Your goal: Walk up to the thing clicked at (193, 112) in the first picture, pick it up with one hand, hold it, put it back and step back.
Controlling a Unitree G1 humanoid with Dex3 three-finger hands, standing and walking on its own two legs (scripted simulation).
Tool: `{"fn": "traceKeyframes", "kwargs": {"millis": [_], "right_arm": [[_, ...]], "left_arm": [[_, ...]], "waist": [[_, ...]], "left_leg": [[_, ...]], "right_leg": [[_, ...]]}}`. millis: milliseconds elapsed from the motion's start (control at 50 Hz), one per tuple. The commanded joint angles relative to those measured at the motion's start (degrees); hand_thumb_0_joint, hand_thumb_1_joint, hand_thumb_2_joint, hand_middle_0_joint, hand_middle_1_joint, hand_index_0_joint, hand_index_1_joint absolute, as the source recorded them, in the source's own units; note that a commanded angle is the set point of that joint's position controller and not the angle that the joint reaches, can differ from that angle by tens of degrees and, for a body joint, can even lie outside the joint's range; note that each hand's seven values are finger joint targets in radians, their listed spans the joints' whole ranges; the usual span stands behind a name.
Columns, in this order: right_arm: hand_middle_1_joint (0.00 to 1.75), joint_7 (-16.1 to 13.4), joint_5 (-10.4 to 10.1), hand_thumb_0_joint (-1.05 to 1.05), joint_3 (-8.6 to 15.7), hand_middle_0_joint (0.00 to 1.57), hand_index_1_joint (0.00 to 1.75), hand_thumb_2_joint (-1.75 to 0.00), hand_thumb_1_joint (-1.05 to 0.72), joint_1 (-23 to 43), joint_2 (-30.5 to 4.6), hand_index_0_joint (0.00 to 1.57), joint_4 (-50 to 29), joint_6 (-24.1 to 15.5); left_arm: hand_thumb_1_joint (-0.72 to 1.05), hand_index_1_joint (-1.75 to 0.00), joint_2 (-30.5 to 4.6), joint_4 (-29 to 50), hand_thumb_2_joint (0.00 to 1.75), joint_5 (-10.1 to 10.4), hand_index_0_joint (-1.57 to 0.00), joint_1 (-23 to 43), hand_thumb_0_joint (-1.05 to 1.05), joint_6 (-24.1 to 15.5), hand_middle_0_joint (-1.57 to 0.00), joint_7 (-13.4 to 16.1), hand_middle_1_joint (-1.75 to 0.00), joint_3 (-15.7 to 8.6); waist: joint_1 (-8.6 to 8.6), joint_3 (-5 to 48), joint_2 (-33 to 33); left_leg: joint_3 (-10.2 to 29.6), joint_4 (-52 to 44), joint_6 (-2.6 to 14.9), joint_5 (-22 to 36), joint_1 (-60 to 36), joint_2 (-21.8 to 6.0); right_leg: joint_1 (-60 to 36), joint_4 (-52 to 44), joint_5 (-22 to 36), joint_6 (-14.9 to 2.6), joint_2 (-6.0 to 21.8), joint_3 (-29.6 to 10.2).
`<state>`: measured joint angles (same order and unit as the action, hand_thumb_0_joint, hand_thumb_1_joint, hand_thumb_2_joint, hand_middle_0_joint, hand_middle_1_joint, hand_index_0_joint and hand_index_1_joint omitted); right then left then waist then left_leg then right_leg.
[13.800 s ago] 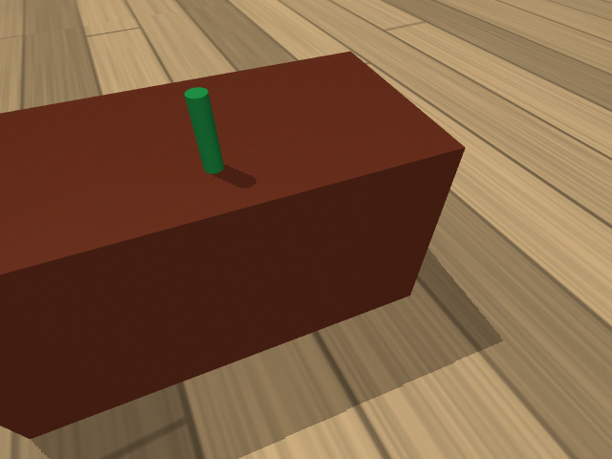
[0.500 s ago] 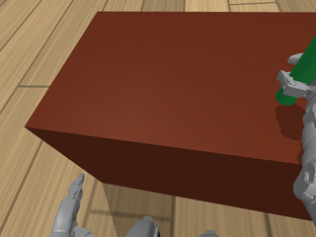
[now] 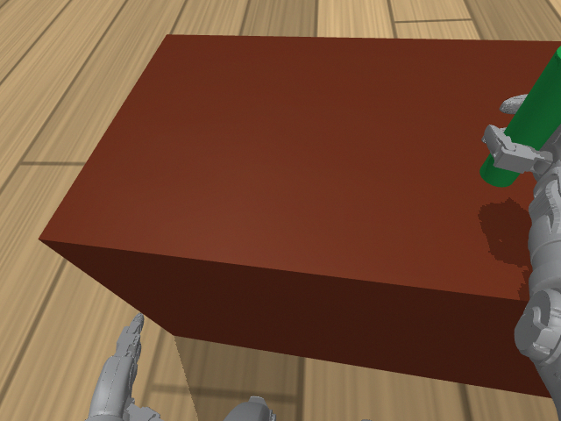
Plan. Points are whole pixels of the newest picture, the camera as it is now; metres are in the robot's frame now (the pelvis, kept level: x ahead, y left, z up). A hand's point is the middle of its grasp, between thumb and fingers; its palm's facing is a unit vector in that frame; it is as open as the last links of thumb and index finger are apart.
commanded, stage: lift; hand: right
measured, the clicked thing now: (531, 126) +0.50 -0.25 +0.14
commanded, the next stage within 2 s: hold in 1.54 s
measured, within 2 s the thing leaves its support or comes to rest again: neither
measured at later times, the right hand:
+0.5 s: hand (518, 128) +0.48 -0.22 +0.15, palm faces +0.21 +0.98 +0.01, open 6.3 cm
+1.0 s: hand (548, 142) +0.39 -0.19 +0.22, palm faces +0.21 +0.98 +0.00, open 6.3 cm
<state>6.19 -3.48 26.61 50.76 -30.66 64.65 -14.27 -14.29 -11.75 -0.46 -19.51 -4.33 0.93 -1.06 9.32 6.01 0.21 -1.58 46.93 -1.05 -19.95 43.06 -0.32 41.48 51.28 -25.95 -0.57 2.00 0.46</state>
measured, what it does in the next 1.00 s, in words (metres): stands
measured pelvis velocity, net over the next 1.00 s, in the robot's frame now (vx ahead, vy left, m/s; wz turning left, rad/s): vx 0.00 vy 0.01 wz -0.01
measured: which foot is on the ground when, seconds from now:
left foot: down 0.00-1.00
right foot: down 0.00-1.00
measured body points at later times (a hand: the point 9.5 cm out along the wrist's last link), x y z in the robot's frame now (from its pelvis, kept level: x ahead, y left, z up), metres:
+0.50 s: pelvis +0.01 +0.00 +0.02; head +0.06 -0.01 +0.46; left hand +0.15 +0.27 -0.03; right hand +0.46 -0.27 +0.15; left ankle +0.02 +0.14 -0.69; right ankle -0.02 -0.11 -0.69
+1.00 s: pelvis +0.00 +0.01 +0.03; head -0.01 +0.03 +0.48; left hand +0.16 +0.26 -0.03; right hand +0.37 -0.25 +0.22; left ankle +0.02 +0.14 -0.69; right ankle -0.02 -0.11 -0.69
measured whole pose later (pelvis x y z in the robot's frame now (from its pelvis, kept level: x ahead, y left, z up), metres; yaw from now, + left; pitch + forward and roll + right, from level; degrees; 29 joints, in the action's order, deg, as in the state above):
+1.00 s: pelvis +0.00 +0.01 +0.03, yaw -1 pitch +2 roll +0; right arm 1.2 -10.3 16.3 28.2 -16.2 21.6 8.6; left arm -13.2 -24.9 2.0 -18.9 -4.6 3.2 -4.1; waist 0.3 3.8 2.7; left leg -1.2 34.0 -0.8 -15.5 20.7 -1.3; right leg 17.7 34.9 -19.4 -0.2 0.7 1.0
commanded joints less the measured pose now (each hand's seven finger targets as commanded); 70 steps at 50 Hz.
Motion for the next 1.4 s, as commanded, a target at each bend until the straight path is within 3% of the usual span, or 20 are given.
{"fn": "traceKeyframes", "kwargs": {"millis": [0, 20, 40, 100, 160, 220, 280, 340, 400, 460, 500, 580, 640, 680, 760, 820, 940, 980, 1140, 1380], "right_arm": [[1.35, 1.15, -2.34, 0.0, -1.33, 1.3, 1.35, -1.28, -0.65, 21.25, -9.58, 1.31, -5.75, -2.85], [1.38, -0.08, -1.67, 0.0, 4.55, 1.34, 1.38, -1.29, -0.66, 31.98, -22.94, 1.34, -21.66, -5.04], [1.41, -0.38, -0.93, 0.0, 5.04, 1.34, 1.41, -1.32, -0.63, 34.8, -25.56, 1.35, -22.87, -5.21], [1.38, 1.83, -2.28, 0.0, -4.42, 1.33, 1.38, -1.28, -0.57, 21.04, -4.73, 1.34, -5.55, -1.78], [1.44, -0.54, -1.38, 0.0, 4.94, 1.38, 1.44, -1.32, -0.55, 35.52, -25.14, 1.39, -26.6, -4.77], [1.38, 1.61, -2.98, 0.0, -5.2, 1.34, 1.38, -1.28, -0.57, 19.47, -3.76, 1.35, -8.72, -1.1], [1.42, -0.99, -2.2, 0.0, 4.01, 1.38, 1.42, -1.31, -0.56, 32.6, -21.81, 1.39, -27.74, -3.32], [1.39, 0.36, -3.49, 0.0, -5.97, 1.35, 1.39, -1.28, -0.58, 17.82, -2.17, 1.36, -14.07, 0.24], [1.42, -1.95, -2.71, 0.0, 1.47, 1.39, 1.42, -1.3, -0.59, 28.18, -16.9, 1.4, -30.65, -1.33], [1.4, -0.52, -4.49, 0.0, -7.23, 1.37, 1.4, -1.28, -0.58, 13.81, 0.74, 1.37, -20.1, 2.23], [1.4, -2.17, -4.18, 0.0, -0.39, 1.38, 1.4, -1.28, -0.61, 20.92, -12.49, 1.38, -34.63, 1.28], [1.39, -2.29, -5.86, 0.0, -8.05, 1.37, 1.39, -1.27, -0.59, 12.37, 1.74, 1.37, -33.36, 5.99], [1.43, -4.1, -5.71, 0.0, -3.0, 1.4, 1.43, -1.29, -0.6, 15.04, -6.48, 1.41, -43.99, 7.32], [1.43, -3.63, -6.1, 0.0, -8.58, 1.4, 1.43, -1.3, -0.59, 11.49, 1.67, 1.41, -44.61, 9.68], [1.43, -4.43, -6.55, 0.0, -5.49, 1.41, 1.43, -1.3, -0.61, 8.41, -2.01, 1.42, -49.48, 13.06], [1.42, -4.11, -7.37, 0.0, -9.73, 1.4, 1.42, -1.29, -0.61, 7.22, 3.7, 1.41, -53.49, 15.45], [1.43, -4.64, -7.73, 0.0, -8.75, 1.41, 1.43, -1.3, -0.61, 5.51, 2.6, 1.41, -61.39, 19.36], [1.44, -5.19, -7.68, 0.0, -6.49, 1.42, 1.44, -1.31, -0.63, 3.98, -0.27, 1.43, -62.72, 20.64], [1.43, -5.18, -8.04, 0.0, -9.55, 1.4, 1.43, -1.3, -0.61, 0.53, 4.73, 1.41, -66.97, 25.88], [1.42, -6.41, -8.84, 0.0, -7.69, 1.4, 1.42, -1.3, -0.65, -1.32, 3.73, 1.41, -74.13, 31.17]], "left_arm": [[-0.57, -0.06, -6.68, 3.71, 0.06, 0.55, -0.04, -2.63, 0.0, -3.07, -0.05, 0.51, -0.05, -3.52], [-0.58, -0.06, -12.27, 13.27, 0.06, 0.58, -0.04, 5.57, 0.0, -3.78, -0.05, 1.44, -0.05, -7.83], [-0.57, -0.05, -13.34, 12.22, 0.06, -0.05, -0.04, 3.69, 0.0, -3.56, -0.05, 1.67, -0.04, -8.57], [-0.56, -0.06, -5.11, 2.09, 0.06, 0.7, -0.05, -5.52, 0.0, -2.92, -0.05, 0.41, -0.06, -3.16], [-0.56, -0.05, -14.3, 13.65, 0.06, 0.32, -0.05, 6.26, 0.0, -3.63, -0.05, 1.71, -0.05, -9.11], [-0.56, -0.06, -5.53, 1.59, 0.06, 1.16, -0.05, -5.57, 0.0, -2.95, -0.05, 0.41, -0.06, -3.97], [-0.56, -0.05, -14.08, 11.63, 0.05, 0.45, -0.05, 6.46, 0.0, -3.8, -0.05, 1.7, -0.05, -9.45], [-0.56, -0.06, -5.03, 2.07, 0.06, 1.33, -0.05, -4.1, 0.0, -3.08, -0.05, 0.61, -0.05, -3.45], [-0.56, -0.05, -11.2, 9.06, 0.06, 0.84, -0.04, 5.12, 0.0, -3.69, -0.05, 1.64, -0.05, -7.7], [-0.55, -0.05, -5.04, 0.81, 0.05, 1.56, -0.05, -3.48, 0.0, -3.25, -0.05, 0.8, -0.05, -4.23], [-0.56, -0.05, -11.53, 5.74, 0.06, 1.53, -0.04, 3.02, 0.0, -3.61, -0.05, 1.8, -0.05, -8.92], [-0.55, -0.05, -7.27, 1.36, 0.05, 2.18, -0.04, -1.24, 0.0, -3.54, -0.04, 1.91, -0.05, -7.0], [-0.55, -0.05, -8.53, 2.36, 0.05, 2.05, -0.04, 2.27, 0.0, -3.29, -0.04, 2.41, -0.05, -7.6], [-0.55, -0.05, -4.73, 0.84, 0.05, 2.23, -0.04, 0.4, 0.0, -3.16, -0.04, 2.42, -0.05, -5.33], [-0.54, -0.05, -8.35, 2.29, 0.05, 2.24, -0.04, 0.91, 0.0, -3.02, -0.04, 3.2, -0.05, -7.86], [-0.54, -0.05, -3.91, -2.31, 0.05, 2.43, -0.04, 1.19, 0.0, -3.18, -0.04, 2.6, -0.05, -4.74], [-0.55, -0.05, -4.5, -5.13, 0.05, 2.33, -0.04, 5.29, 0.0, -3.73, -0.04, 2.84, -0.05, -5.03], [-0.55, -0.05, -9.44, -2.62, 0.05, 2.33, -0.04, 9.02, 0.0, -4.15, -0.04, 3.67, -0.05, -9.13], [-0.56, -0.05, -3.76, -7.98, 0.05, 2.5, -0.04, 8.7, 0.0, -4.41, -0.04, 2.97, -0.05, -4.66], [-0.56, -0.05, -6.53, -7.84, 0.05, 2.44, -0.04, 12.05, 0.0, -6.51, -0.04, 3.3, -0.05, -6.36]], "waist": [[0.26, 19.34, 4.68], [-0.95, 33.99, 7.99], [-1.18, 37.95, 10.15], [1.19, 18.77, 4.61], [-2.66, 39.78, 10.55], [-0.27, 19.78, 5.41], [-3.11, 38.98, 9.01], [-1.97, 19.82, 4.43], [-4.98, 34.05, 7.94], [-3.18, 18.77, 3.28], [-5.76, 29.15, 6.05], [-5.36, 18.93, 1.94], [-7.74, 22.26, 3.18], [-6.87, 18.04, 2.02], [-7.26, 17.31, 0.0], [-7.48, 12.26, 2.79], [-8.86, 13.46, 2.38], [-9.08, 14.46, -0.11], [-8.7, 8.86, 1.27], [-9.21, 10.6, -0.57]], "left_leg": [[-0.45, -3.96, 1.76, 19.2, -11.3, 1.72], [0.53, -3.26, 1.68, 22.96, -16.46, 1.12], [0.19, -2.85, 1.78, 24.28, -18.1, 1.33], [-0.7, -4.43, 1.84, 21.03, -12.09, 1.95], [0.19, -3.79, 1.84, 23.71, -19.01, 1.27], [-1.05, -5.66, 1.9, 20.73, -13.16, 2.15], [0.02, -4.79, 1.91, 25.84, -21.38, 1.31], [-0.98, -7.34, 1.86, 21.53, -16.88, 1.99], [0.03, -6.73, 1.83, 25.56, -24.38, 1.13], [-1.12, -8.72, 1.9, 22.6, -19.69, 1.91], [-0.29, -8.51, 1.98, 26.24, -25.26, 1.16], [-1.01, -10.73, 1.71, 24.08, -24.93, 1.15], [-0.68, -11.65, 1.61, 23.45, -28.27, 0.63], [-0.73, -12.72, 1.21, 22.82, -27.46, 0.45], [-0.73, -14.15, 1.01, 22.36, -28.58, 0.23], [-0.95, -15.44, 1.09, 20.09, -26.83, 0.21], [-0.97, -17.03, 0.94, 18.91, -29.5, -0.14], [-1.25, -17.76, 0.81, 17.23, -30.73, -0.1], [-1.1, -20.58, 0.7, 12.09, -29.71, -0.41], [-1.56, -22.0, 0.7, 13.54, -32.95, -0.32]], "right_leg": [[-11.84, -6.77, 24.36, 0.4, -1.08, -1.6], [-17.79, -5.89, 27.33, 0.44, -1.06, -1.33], [-21.03, -5.57, 30.05, 0.73, -0.99, -1.32], [-14.35, -7.11, 27.11, 0.48, -1.14, -1.39], [-23.7, -6.92, 31.23, 0.9, -0.74, -1.35], [-18.43, -8.57, 30.16, 1.0, -0.79, -1.42], [-24.87, -8.21, 33.72, 1.1, -0.82, -1.05], [-19.85, -10.59, 29.86, 1.02, -0.89, -0.83], [-23.96, -10.72, 31.18, 1.02, -1.17, -0.1], [-21.02, -12.5, 30.24, 1.07, -0.83, -0.37], [-24.88, -12.61, 33.47, 1.05, -0.92, 0.1], [-23.86, -15.29, 29.14, 0.67, -1.13, 0.23], [-25.03, -16.46, 27.56, 0.43, -1.21, 0.45], [-25.94, -17.27, 25.82, 0.18, -1.51, 0.79], [-27.45, -18.82, 25.13, -0.07, -1.52, 0.78], [-28.06, -20.15, 23.67, 0.09, -1.38, 0.79], [-29.31, -21.59, 21.95, -0.12, -1.68, 0.69], [-29.91, -22.44, 20.25, -0.25, -1.59, 0.31], [-29.62, -24.69, 14.89, -0.57, -2.28, 0.8], [-32.61, -25.61, 16.87, -0.68, -2.22, 0.11]]}}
